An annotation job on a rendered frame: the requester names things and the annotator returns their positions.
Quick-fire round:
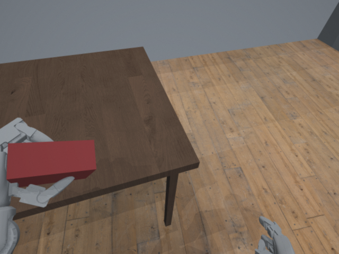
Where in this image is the sponge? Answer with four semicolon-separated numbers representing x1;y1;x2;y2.
6;140;96;187

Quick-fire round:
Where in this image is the robot right hand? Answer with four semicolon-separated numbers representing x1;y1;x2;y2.
255;216;295;254

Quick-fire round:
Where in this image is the robot left hand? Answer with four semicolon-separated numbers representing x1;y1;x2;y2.
0;117;75;207

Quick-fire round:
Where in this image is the left robot forearm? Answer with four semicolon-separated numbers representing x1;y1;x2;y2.
0;206;20;254

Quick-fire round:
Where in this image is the table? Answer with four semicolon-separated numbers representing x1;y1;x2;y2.
0;47;200;226

